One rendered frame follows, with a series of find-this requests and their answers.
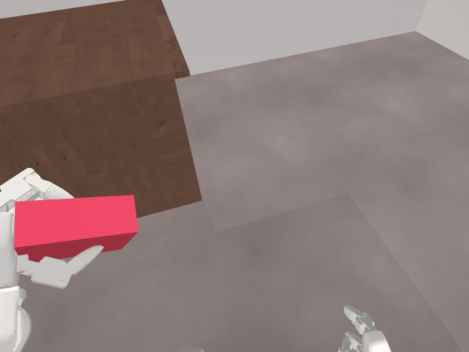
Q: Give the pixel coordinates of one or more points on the robot left forearm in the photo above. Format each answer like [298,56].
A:
[15,321]

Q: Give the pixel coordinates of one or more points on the right robot hand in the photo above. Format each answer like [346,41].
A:
[373,340]

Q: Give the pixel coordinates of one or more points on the sponge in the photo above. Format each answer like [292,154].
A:
[62,228]

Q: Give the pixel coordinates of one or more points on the left robot hand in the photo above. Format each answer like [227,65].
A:
[28,186]

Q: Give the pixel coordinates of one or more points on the table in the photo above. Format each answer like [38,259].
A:
[88,100]

